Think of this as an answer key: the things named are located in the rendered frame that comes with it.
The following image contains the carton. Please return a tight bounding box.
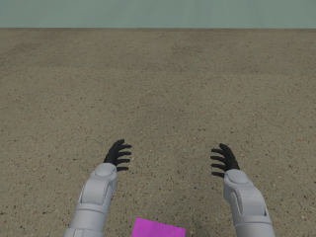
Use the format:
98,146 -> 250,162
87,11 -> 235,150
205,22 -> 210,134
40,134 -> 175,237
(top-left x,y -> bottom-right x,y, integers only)
131,217 -> 186,237

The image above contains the robot left hand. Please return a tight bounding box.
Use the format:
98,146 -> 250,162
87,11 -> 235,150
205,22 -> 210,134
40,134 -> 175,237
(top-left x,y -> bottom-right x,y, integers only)
103,139 -> 131,172

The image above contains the robot right forearm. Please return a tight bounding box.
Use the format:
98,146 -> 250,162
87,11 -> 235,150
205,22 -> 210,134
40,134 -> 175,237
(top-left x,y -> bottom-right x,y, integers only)
223,169 -> 276,237

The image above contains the robot left forearm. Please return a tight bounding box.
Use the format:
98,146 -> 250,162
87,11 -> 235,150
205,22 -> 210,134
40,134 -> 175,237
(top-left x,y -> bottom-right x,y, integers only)
62,163 -> 118,237

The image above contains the robot right hand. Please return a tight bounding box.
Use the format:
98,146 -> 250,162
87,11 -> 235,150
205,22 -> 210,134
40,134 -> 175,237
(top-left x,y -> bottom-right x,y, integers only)
210,143 -> 240,178

